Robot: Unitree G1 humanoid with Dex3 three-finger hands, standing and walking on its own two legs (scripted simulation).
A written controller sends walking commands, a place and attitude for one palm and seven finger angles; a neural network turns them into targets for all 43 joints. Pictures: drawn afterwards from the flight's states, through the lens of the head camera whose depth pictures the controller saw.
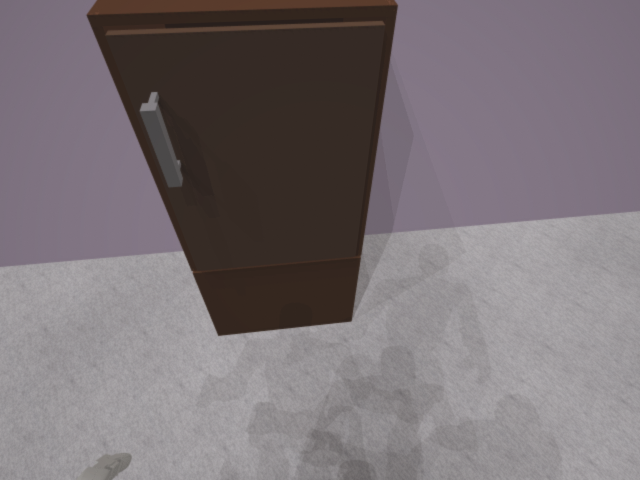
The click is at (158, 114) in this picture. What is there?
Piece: cupboard door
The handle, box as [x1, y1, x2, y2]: [140, 92, 182, 186]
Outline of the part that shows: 151,92 148,102 142,103 140,113 168,186 181,186 182,177 179,170 180,162 175,158 157,104 157,92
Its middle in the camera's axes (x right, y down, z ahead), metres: -0.28 -0.17 +0.68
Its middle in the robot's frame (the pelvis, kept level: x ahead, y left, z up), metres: +0.63 +0.31 +0.07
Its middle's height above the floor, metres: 0.83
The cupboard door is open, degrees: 0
